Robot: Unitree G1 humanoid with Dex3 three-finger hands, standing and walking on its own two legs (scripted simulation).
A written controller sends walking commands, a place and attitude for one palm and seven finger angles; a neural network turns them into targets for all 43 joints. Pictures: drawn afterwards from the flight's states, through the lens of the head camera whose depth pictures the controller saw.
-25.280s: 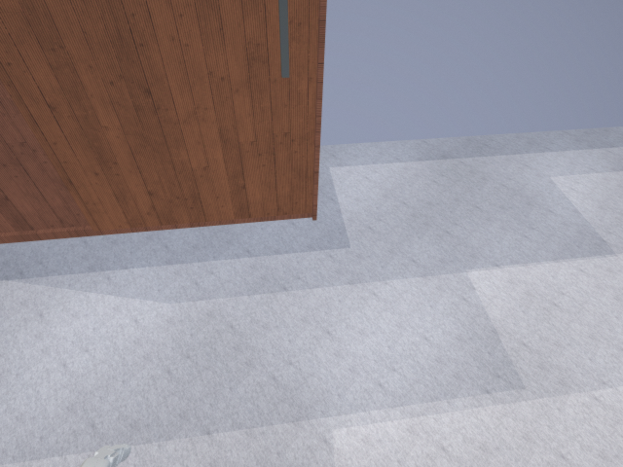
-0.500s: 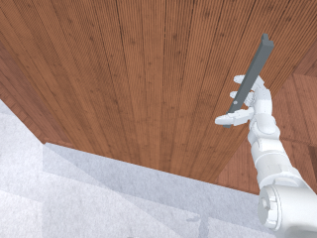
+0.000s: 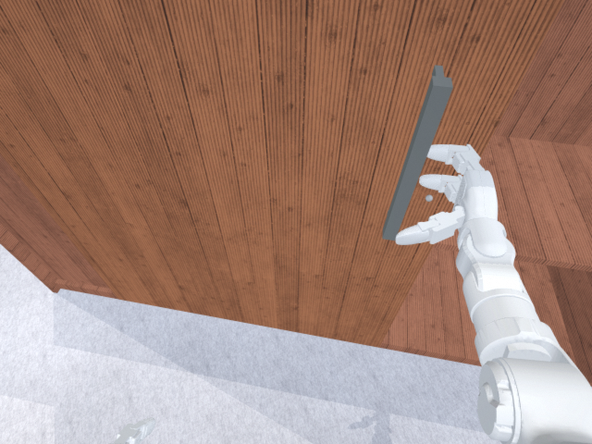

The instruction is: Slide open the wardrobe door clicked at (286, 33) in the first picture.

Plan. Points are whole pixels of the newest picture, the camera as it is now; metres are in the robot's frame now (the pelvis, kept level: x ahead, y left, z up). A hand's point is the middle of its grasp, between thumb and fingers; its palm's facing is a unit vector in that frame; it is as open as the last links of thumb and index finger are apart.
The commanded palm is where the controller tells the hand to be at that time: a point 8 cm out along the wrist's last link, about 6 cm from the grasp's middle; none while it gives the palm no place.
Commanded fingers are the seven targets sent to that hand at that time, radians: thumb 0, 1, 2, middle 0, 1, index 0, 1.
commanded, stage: slip the hand off the handle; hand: right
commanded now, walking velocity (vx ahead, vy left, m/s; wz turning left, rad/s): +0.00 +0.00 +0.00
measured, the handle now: (409, 166) +0.51 -0.11 +0.10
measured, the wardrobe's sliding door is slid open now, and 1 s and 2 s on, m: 0.63 0.63 0.63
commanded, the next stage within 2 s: draw the hand back to the body in 0.90 s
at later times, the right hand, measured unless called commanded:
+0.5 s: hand (444, 231) +0.39 -0.15 +0.09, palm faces +0.03 +0.99 -0.11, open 14.7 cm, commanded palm +0.36 -0.20 +0.10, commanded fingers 0.00 0.55 -0.20 0.25 1.15 0.25 1.15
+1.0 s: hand (455, 283) +0.31 -0.15 +0.09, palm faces +0.04 +0.99 -0.12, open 14.7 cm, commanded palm +0.30 -0.20 +0.10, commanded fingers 0.00 0.55 -0.20 0.25 1.15 0.25 1.15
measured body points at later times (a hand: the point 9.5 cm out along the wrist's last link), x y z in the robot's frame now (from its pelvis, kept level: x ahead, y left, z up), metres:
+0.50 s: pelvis +0.00 +0.01 +0.00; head +0.01 +0.01 +0.45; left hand +0.07 +0.27 -0.11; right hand +0.39 -0.21 +0.10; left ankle +0.00 +0.13 -0.72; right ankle +0.02 -0.11 -0.72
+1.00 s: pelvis +0.00 +0.02 +0.00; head -0.01 +0.03 +0.45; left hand +0.18 +0.25 -0.07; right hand +0.30 -0.21 +0.10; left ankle +0.00 +0.13 -0.72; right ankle +0.02 -0.11 -0.72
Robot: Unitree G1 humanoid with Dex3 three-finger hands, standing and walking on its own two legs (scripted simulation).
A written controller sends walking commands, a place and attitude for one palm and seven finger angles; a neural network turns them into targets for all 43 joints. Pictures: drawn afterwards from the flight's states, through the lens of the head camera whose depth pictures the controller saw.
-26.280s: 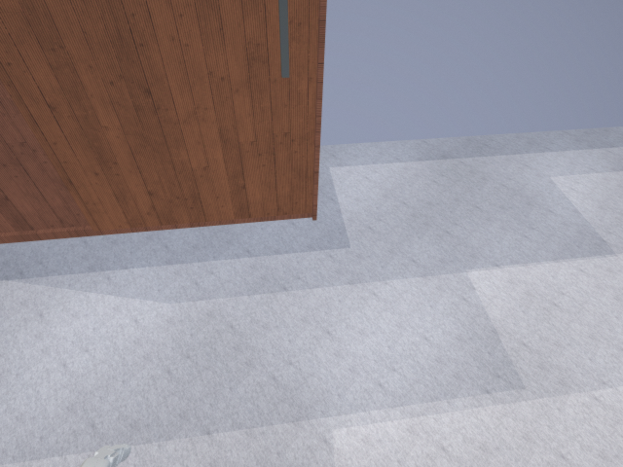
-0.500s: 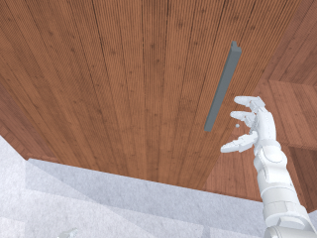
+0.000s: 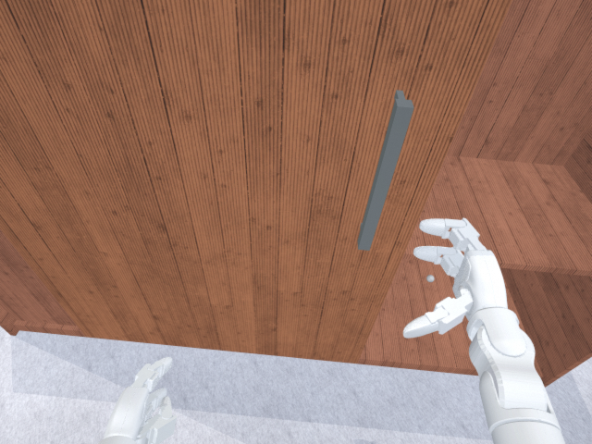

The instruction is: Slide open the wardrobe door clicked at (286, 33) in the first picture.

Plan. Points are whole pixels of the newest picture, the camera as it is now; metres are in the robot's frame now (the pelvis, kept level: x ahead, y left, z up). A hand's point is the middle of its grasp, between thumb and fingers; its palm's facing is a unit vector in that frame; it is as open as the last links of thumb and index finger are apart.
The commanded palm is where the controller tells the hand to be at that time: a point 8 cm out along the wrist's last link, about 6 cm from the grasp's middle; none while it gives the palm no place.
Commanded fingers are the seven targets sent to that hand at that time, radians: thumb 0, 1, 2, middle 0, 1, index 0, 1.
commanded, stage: draw the hand back to the body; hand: right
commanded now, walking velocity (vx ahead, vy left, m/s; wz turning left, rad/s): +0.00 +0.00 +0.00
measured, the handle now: (379, 180) +0.52 -0.12 +0.10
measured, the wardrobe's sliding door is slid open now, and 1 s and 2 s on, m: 0.63 0.63 0.63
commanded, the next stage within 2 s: step back with the hand held close in 1.60 s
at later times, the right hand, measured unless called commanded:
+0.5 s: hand (487, 296) +0.27 -0.20 +0.14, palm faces +0.04 +1.00 -0.02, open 14.7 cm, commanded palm +0.23 -0.25 +0.14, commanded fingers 0.00 0.37 -0.29 0.24 1.04 0.24 1.04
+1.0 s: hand (569, 323) +0.22 -0.26 +0.16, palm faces +0.39 +0.87 -0.31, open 11.0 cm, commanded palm +0.17 -0.29 +0.17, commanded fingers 0.00 -0.54 -0.73 0.21 0.51 0.21 0.51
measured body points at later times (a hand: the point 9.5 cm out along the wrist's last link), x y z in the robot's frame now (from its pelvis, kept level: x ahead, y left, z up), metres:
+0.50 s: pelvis +0.01 +0.00 +0.00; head -0.02 +0.02 +0.45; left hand +0.19 +0.23 -0.07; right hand +0.26 -0.25 +0.14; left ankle +0.00 +0.11 -0.73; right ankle +0.03 -0.12 -0.73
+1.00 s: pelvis +0.02 -0.01 +0.02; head -0.01 +0.01 +0.47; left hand +0.21 +0.20 -0.06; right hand +0.20 -0.30 +0.18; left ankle +0.00 +0.11 -0.73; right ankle +0.03 -0.12 -0.73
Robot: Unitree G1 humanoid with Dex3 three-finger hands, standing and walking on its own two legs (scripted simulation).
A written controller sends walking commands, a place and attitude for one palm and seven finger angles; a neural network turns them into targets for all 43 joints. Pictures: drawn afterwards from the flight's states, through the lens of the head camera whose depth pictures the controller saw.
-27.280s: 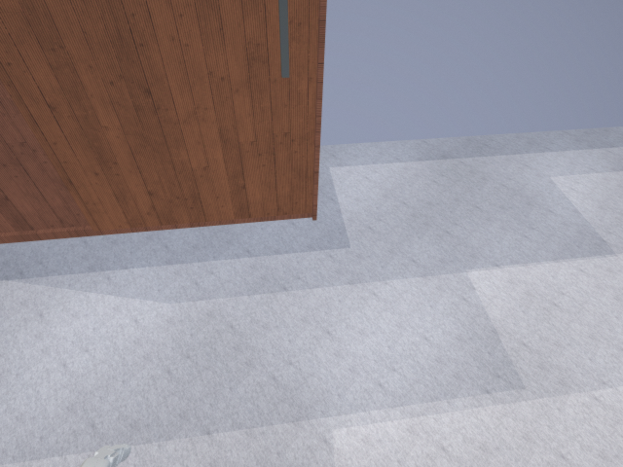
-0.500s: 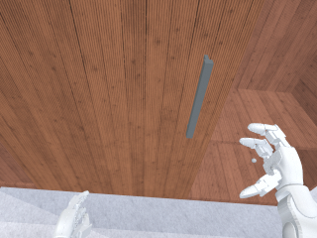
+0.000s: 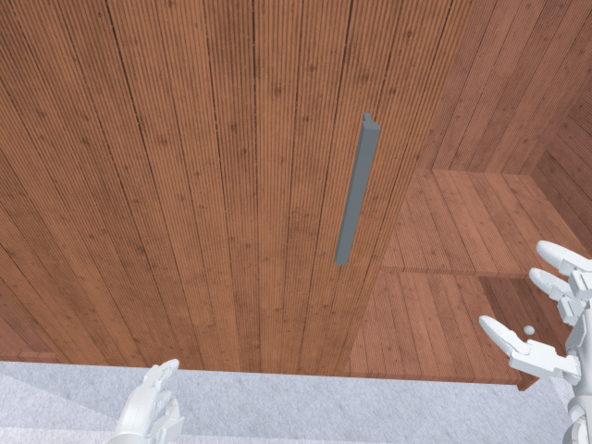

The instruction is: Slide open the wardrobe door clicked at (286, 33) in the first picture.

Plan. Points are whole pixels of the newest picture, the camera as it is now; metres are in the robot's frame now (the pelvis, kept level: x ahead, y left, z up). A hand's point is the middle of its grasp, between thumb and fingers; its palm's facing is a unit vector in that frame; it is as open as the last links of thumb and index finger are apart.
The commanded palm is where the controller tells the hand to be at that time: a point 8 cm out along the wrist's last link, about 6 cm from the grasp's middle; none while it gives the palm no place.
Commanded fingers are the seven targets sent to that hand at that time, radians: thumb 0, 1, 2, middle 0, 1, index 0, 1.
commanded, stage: draw the hand back to the body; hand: right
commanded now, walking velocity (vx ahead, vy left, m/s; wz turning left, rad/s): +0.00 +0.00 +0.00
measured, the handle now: (352, 197) +0.50 -0.11 +0.08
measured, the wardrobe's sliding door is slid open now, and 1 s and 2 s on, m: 0.63 0.63 0.63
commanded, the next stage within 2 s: step back with the hand held close in 0.60 s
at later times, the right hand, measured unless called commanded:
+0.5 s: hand (575, 345) +0.18 -0.27 +0.16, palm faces +0.47 +0.81 -0.34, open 7.5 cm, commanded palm +0.13 -0.30 +0.17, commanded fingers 0.00 -0.90 -0.90 0.20 0.30 0.20 0.30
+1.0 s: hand (564, 336) +0.19 -0.27 +0.16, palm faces +0.36 +0.82 -0.44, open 7.4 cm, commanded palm +0.13 -0.32 +0.17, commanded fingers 0.00 -0.90 -0.90 0.20 0.30 0.20 0.30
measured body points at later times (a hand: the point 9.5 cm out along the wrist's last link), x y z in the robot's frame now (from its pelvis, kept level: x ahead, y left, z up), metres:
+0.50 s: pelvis +0.00 -0.01 +0.00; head -0.04 +0.01 +0.45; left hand +0.19 +0.21 -0.08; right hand +0.15 -0.31 +0.18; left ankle -0.01 +0.12 -0.74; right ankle +0.01 -0.11 -0.74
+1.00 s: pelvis -0.02 -0.02 +0.00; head -0.02 -0.02 +0.45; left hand +0.16 +0.23 -0.08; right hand +0.17 -0.31 +0.18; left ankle -0.01 +0.12 -0.74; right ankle +0.01 -0.11 -0.74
